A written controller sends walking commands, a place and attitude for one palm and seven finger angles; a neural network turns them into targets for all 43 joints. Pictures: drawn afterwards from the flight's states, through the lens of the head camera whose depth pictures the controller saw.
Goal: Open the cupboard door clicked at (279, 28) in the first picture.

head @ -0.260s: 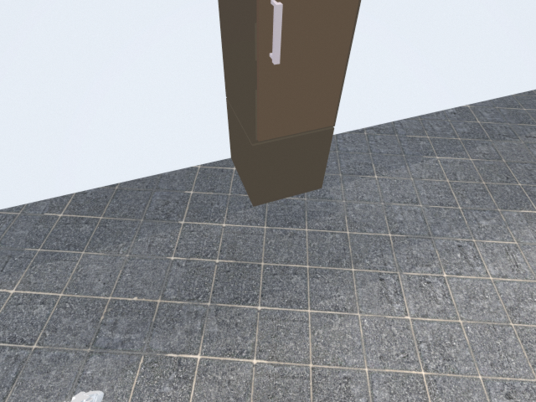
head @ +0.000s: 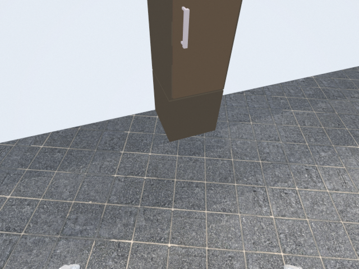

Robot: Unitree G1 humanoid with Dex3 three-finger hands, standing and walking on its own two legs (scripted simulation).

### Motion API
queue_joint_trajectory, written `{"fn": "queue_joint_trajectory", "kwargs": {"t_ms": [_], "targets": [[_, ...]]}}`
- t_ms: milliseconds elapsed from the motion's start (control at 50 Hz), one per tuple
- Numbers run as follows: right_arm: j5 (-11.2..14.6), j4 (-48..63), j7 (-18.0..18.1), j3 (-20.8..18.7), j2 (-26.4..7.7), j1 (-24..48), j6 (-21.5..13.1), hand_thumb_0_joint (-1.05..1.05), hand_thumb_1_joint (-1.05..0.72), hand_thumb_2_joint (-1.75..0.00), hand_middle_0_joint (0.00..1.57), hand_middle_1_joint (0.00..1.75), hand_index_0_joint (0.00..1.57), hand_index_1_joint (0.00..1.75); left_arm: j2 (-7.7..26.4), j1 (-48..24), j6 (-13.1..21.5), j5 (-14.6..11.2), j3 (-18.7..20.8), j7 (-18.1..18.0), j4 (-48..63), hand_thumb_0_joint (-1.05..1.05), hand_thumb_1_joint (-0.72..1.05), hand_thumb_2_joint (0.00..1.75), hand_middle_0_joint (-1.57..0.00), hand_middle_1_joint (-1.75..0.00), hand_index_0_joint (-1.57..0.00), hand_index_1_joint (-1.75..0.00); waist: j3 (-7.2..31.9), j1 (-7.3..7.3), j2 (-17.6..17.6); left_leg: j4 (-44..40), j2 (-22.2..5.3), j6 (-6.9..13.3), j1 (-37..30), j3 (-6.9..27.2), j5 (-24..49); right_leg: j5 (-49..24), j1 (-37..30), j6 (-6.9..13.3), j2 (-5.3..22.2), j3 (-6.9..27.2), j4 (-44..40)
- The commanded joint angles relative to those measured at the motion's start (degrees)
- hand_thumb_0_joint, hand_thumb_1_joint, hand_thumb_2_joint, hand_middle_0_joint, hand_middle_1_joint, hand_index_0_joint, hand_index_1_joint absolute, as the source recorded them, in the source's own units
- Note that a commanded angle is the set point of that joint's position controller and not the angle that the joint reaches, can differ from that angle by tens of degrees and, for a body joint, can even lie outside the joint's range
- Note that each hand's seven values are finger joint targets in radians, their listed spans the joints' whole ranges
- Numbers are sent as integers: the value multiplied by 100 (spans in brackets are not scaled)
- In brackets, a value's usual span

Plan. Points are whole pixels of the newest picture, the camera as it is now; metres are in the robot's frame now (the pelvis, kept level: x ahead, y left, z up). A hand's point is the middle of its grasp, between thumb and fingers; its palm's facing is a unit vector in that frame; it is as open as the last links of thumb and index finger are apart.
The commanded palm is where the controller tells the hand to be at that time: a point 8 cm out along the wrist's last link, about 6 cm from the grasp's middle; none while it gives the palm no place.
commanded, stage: stand and wait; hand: left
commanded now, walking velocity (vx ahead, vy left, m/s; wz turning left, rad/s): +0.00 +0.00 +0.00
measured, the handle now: (184, 28) +1.11 +0.05 +0.08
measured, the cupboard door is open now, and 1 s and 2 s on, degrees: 0 0 0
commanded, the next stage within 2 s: look at it before walking up in 0.56 s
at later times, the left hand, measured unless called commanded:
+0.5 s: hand out of the picture +0.05 +0.24 -0.15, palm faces -0.03 -0.94 -0.34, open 7.3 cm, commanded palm none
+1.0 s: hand out of the picture +0.06 +0.24 -0.15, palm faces -0.04 -0.94 -0.33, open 7.3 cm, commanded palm none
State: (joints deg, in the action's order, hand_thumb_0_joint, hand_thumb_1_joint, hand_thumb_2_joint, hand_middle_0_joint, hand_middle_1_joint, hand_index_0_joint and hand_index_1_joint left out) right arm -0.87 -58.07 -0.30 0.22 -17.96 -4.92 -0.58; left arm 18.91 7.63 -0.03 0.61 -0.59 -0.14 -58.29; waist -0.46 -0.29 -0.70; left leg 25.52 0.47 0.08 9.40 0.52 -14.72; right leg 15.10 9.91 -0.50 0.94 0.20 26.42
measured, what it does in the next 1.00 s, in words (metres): stands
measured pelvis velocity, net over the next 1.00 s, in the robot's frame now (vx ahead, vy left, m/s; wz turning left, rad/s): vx -0.01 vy -0.01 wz -0.01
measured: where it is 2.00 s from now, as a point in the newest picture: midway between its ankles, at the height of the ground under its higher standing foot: outside the picture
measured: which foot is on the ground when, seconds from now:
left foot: down 0.00-1.00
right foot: down 0.00-1.00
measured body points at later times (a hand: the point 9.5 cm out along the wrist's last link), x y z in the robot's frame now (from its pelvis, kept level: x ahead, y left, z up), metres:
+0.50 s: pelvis -0.01 -0.01 +0.00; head -0.01 -0.01 +0.45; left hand +0.06 +0.29 -0.13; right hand +0.05 -0.30 -0.13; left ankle -0.01 +0.12 -0.74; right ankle -0.01 -0.13 -0.74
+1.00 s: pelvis -0.01 -0.01 +0.00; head +0.00 +0.00 +0.45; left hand +0.06 +0.29 -0.13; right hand +0.06 -0.30 -0.13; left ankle -0.01 +0.12 -0.74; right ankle -0.01 -0.13 -0.74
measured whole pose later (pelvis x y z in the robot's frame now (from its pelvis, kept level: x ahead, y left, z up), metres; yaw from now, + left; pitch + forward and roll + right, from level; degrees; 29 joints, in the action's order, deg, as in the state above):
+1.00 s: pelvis -0.01 -0.01 +0.00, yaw -1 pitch -1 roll +0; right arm -0.5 -63.6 -0.4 0.1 -18.5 -7.1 -0.5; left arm 19.5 8.3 0.4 0.6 -0.3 -0.1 -62.3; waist -1.7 0.1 -0.7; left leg 21.5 -0.6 -0.7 8.6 0.2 -11.7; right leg 11.8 9.3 0.1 -0.1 0.5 22.2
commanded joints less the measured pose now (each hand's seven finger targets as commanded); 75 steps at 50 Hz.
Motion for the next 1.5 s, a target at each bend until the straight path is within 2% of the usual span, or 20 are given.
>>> {"fn": "queue_joint_trajectory", "kwargs": {"t_ms": [0,260,340,440,620,700,780,920,1080,1220,1240,1280,1300,1360,1480], "targets": [[1,298,120,-274,-1240,246,-146,0,-90,-90,20,30,20,30,1203,-240,132,8,276,-62,352,0,90,90,-20,-30,-20,-30,366,22,142,-403,-625,202,-121,448,1345,-1299,-135,240,576,484,-413],[26,-17,110,-240,-1236,98,-134,0,-90,-90,20,30,20,30,1212,-153,157,-6,265,-61,91,0,90,90,-20,-30,-20,-30,315,8,44,-557,-651,160,-125,472,1065,-1125,-209,261,624,576,-655],[27,-89,102,-222,-1242,56,-117,0,-90,-90,20,30,20,30,1219,-163,147,-2,260,-55,36,0,90,90,-20,-30,-20,-30,158,14,76,-643,-645,145,-21,486,812,-776,-118,260,605,617,-760],[30,-155,94,-217,-1247,21,-113,0,-90,-90,20,30,20,30,1224,-131,149,-2,241,-49,-9,0,90,90,-20,-30,-20,-30,151,3,15,-662,-647,147,-57,504,689,-524,-34,250,604,654,-844],[32,-192,93,-221,-1253,-13,-133,0,-90,-90,20,30,20,30,1199,-132,157,5,245,-52,-16,0,90,90,-20,-30,-20,-30,207,11,100,-691,-682,141,-101,506,863,-774,-56,249,584,637,-789],[30,-207,92,-216,-1242,6,-128,0,-90,-90,20,30,20,30,1197,-153,151,7,239,-50,-21,0,90,90,-20,-30,-20,-30,76,11,92,-739,-671,135,-42,512,761,-645,3,241,575,668,-836],[28,-196,86,-224,-1234,-10,-126,0,-90,-90,20,30,20,30,1189,-175,151,12,248,-46,2,0,90,90,-20,-30,-20,-30,110,15,54,-739,-665,136,-45,527,728,-547,2,235,576,663,-850],[39,-193,93,-221,-1258,22,-139,0,-90,-90,20,30,20,30,1199,-139,162,14,249,-46,-8,0,90,90,-20,-30,-20,-30,279,7,119,-701,-700,142,-171,509,1003,-959,-120,235,581,616,-777],[35,-202,97,-219,-1273,78,-136,0,-90,-90,20,30,20,30,1205,-149,158,10,237,-46,-38,0,90,90,-20,-30,-20,-30,229,12,117,-747,-708,138,-232,494,1047,-1038,-111,228,586,612,-796],[48,-182,104,-227,-1289,81,-141,0,-90,-90,20,30,20,30,1224,-125,179,11,250,-57,-36,0,90,90,-20,-30,-20,-30,403,17,84,-690,-731,131,-375,462,1385,-1465,-271,234,600,590,-744],[45,-197,106,-216,-1298,101,-145,0,-90,-90,20,30,20,30,1232,-138,174,6,243,-55,-46,0,90,90,-20,-30,-20,-30,386,13,165,-708,-731,128,-366,453,1400,-1475,-284,229,607,571,-741],[40,-195,120,-226,-1317,100,-149,0,-90,-90,20,30,20,30,1242,-171,158,8,252,-52,-29,0,90,90,-20,-30,-20,-30,318,18,115,-732,-758,123,-413,414,1420,-1510,-213,235,572,610,-723],[31,-185,133,-240,-1297,76,-140,0,-90,-90,20,30,20,30,1213,-166,129,11,266,-49,4,0,90,90,-20,-30,-20,-30,254,12,151,-642,-771,121,-439,356,1441,-1595,-106,241,555,641,-670],[21,-129,170,-175,-641,-306,-14,0,-90,-90,20,30,20,30,620,176,-67,12,207,-75,56,0,90,90,-20,-30,-20,-30,237,53,124,-310,-823,21,-432,55,1452,-1909,211,171,492,725,-281],[5,378,224,-411,-788,-346,107,0,-90,-90,20,30,20,30,536,397,-207,59,357,-1,537,0,90,90,-20,-30,-20,-30,175,28,417,-55,-1253,254,-175,92,1057,-1520,929,139,107,684,766]]}}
